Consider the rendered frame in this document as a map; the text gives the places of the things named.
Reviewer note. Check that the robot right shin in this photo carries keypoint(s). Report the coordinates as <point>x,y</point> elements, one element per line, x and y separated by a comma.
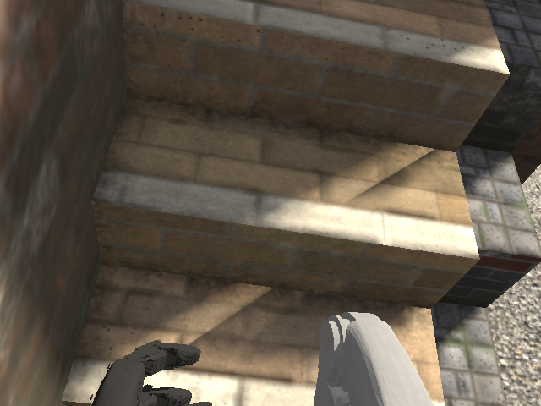
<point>330,396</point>

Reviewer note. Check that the right robot thigh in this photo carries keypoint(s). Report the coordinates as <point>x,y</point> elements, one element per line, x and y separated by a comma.
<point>362,355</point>

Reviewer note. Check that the robot left hand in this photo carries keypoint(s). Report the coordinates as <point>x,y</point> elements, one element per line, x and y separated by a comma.
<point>123,382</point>

